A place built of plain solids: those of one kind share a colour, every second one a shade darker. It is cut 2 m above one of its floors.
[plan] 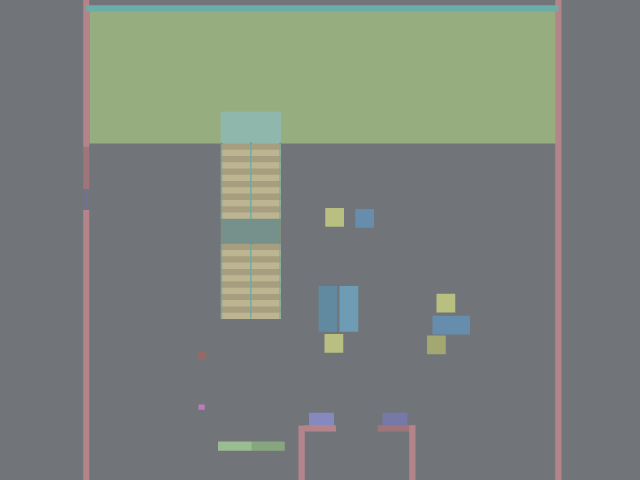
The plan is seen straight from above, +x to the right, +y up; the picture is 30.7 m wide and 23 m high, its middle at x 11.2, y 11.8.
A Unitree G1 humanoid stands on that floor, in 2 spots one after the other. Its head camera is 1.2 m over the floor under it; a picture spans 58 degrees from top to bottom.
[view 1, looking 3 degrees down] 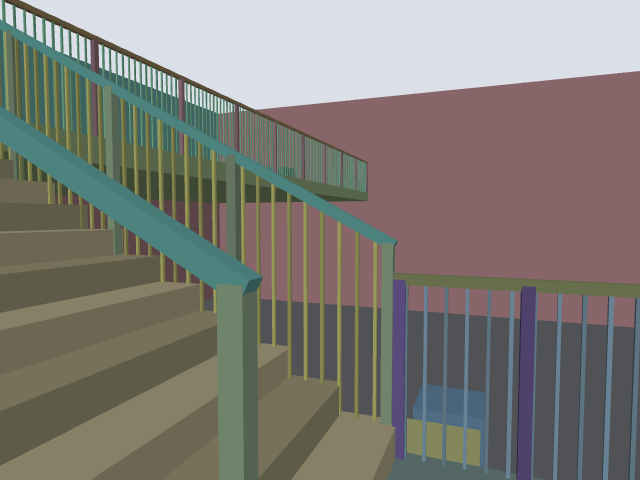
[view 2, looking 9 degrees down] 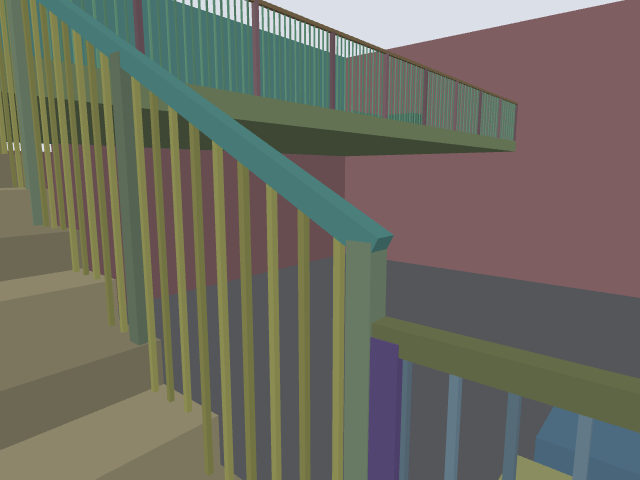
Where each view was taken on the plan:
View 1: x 7.16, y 12.42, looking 21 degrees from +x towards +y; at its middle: wall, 16.42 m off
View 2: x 8.61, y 12.42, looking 40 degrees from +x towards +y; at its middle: wall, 16.28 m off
